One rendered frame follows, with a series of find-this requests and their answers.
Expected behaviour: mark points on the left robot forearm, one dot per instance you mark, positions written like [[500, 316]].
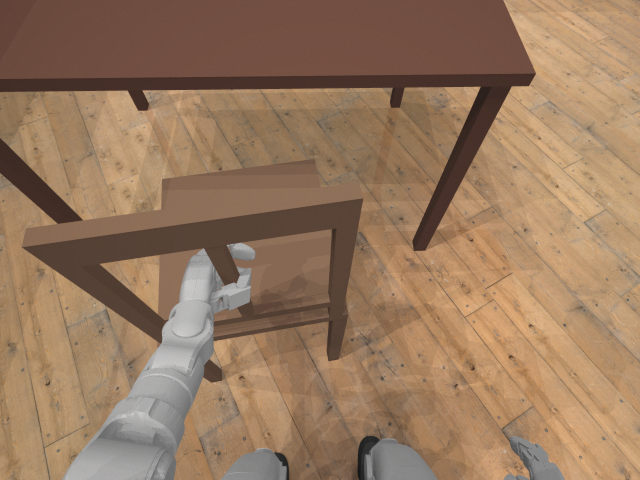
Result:
[[155, 409]]

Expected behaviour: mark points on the left robot thigh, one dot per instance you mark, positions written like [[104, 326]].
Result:
[[256, 466]]

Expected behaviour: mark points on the chair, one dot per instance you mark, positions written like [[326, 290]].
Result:
[[300, 273]]

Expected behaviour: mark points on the robot right foot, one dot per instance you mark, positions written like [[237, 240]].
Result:
[[365, 446]]

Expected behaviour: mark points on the table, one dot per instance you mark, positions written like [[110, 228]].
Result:
[[135, 45]]

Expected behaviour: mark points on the left robot upper arm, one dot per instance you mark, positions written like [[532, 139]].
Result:
[[106, 459]]

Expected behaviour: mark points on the left robot hand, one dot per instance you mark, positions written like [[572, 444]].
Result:
[[201, 279]]

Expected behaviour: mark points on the right robot hand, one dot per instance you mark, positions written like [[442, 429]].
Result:
[[535, 459]]

